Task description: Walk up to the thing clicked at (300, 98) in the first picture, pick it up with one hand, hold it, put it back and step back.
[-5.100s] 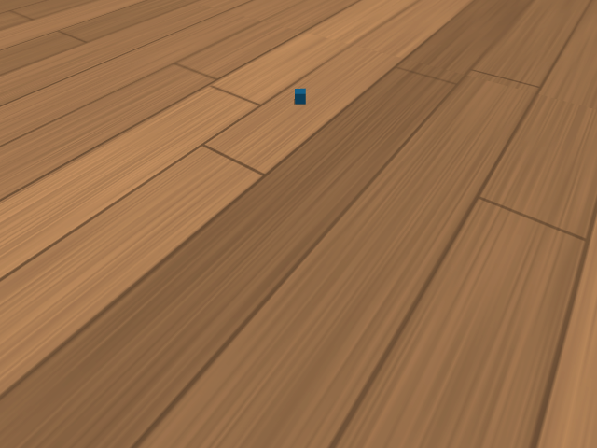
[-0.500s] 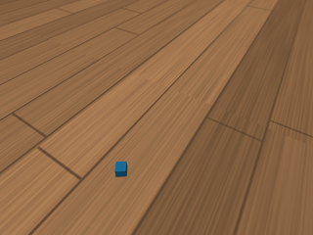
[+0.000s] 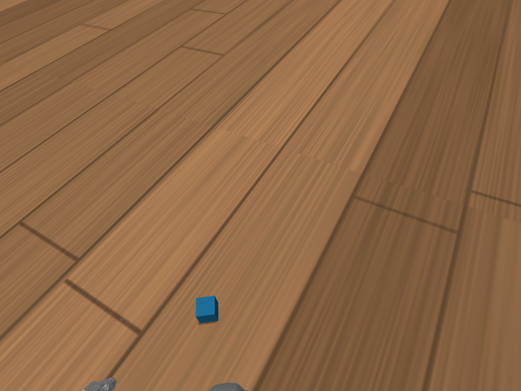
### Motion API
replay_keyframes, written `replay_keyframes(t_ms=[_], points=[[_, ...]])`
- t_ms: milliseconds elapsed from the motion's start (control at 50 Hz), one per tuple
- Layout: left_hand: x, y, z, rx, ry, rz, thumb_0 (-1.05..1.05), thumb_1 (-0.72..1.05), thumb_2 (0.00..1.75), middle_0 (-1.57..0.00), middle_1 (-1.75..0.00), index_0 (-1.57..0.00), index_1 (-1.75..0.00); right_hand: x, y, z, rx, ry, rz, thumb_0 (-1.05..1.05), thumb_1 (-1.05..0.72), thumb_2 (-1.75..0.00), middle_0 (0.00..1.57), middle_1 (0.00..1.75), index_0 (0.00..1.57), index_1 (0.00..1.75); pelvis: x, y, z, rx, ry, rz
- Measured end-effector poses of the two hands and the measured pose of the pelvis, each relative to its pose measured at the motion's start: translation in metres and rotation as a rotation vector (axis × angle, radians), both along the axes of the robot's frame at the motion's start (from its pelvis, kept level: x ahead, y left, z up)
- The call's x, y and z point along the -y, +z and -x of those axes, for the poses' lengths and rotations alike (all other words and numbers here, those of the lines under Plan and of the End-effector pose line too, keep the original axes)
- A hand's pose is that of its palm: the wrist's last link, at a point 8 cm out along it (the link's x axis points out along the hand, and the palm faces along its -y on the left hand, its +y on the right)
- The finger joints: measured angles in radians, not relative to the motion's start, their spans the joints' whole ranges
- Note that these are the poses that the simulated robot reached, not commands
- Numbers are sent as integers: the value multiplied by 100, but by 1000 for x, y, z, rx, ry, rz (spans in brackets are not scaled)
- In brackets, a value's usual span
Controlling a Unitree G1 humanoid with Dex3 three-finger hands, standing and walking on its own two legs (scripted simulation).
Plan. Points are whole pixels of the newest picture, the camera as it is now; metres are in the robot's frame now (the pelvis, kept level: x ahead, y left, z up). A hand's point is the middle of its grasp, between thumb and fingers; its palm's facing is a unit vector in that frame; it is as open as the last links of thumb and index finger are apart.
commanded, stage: walk up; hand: left
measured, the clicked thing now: (207, 309) +0.52 +0.31 -0.73
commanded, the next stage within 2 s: stand in 1.54 s
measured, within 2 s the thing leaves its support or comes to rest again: neither
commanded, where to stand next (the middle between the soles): +0.14 +0.04 m, yaw +1 degrees
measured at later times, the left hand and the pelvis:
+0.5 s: hand out of the picture +0.09 +0.29 -0.16, palm faces +0.01 -0.95 -0.32, open 7.4 cm; pelvis +0.05 +0.03 +0.01, yaw +1 degrees
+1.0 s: hand out of the picture +0.14 +0.28 -0.14, palm faces +0.02 -0.95 -0.32, open 7.4 cm; pelvis +0.06 +0.03 +0.02, yaw +1 degrees
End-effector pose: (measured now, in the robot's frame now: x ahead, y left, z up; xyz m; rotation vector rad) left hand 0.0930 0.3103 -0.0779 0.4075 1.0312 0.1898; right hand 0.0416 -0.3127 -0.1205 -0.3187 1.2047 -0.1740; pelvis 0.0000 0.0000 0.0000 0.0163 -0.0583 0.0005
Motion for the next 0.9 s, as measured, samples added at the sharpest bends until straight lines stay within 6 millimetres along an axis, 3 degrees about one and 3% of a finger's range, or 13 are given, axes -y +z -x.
replay_keyframes(t_ms=[100, 200, 320, 480, 620, 740, 900], points=[[-10, -11, -3, -39, 22, 2, 0, 90, 90, -21, -30, -21, -30, -6, 3, -32, 24, 10, 23, 0, -91, -90, 20, 30, 21, 30, -8, -3, -14, -5, -6, 11], [-25, -39, -9, -87, 63, 40, 0, 90, 90, -21, -30, -21, -30, -18, 3, -46, 25, 1, 68, 0, -91, -90, 20, 30, 21, 30, -23, -14, -23, -1, -4, 13], [-25, -53, -3, -149, 95, 87, 0, 90, 90, -21, -30, -21, -30, -33, 13, -66, 14, 23, 67, 0, -91, -90, 20, 30, 21, 30, -28, -8, -31, -10, 5, 34], [-22, -47, 12, -235, 144, 102, 0, 90, 90, -21, -30, -21, -30, -47, 20, -108, 30, 61, 32, 0, -90, -90, 20, 30, 21, 30, -27, 5, -45, -24, 17, 36], [-21, -34, 6, -236, 169, 89, 1, 90, 90, -21, -30, -21, -30, -53, 22, -141, 65, 71, 2, 0, -90, -90, 20, 30, 21, 30, -26, 12, -53, -21, 24, 30], [-21, -26, -13, -199, 163, 86, 0, 90, 90, -21, -30, -21, -30, -54, 25, -149, 71, 63, -7, 0, -91, -90, 20, 30, 21, 30, -26, 17, -56, -19, 24, 25], [-17, -21, -35, -160, 135, 92, 0, 90, 90, -21, -30, -21, -30, -49, 26, -134, 40, 34, -1, 0, -91, -90, 20, 30, 21, 30, -27, 20, -58, -18, 21, 23]])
